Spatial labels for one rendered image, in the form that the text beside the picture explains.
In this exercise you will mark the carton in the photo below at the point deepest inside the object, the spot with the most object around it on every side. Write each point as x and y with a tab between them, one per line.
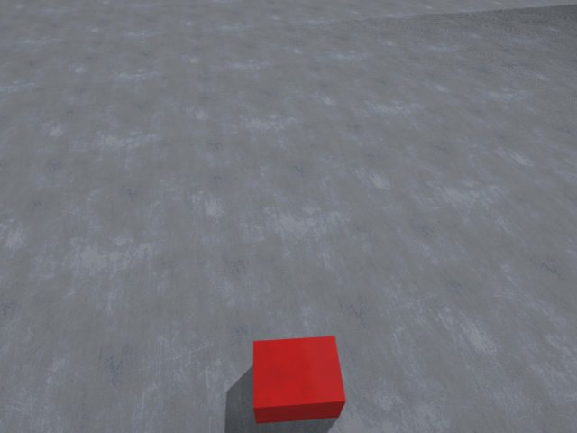
297	379

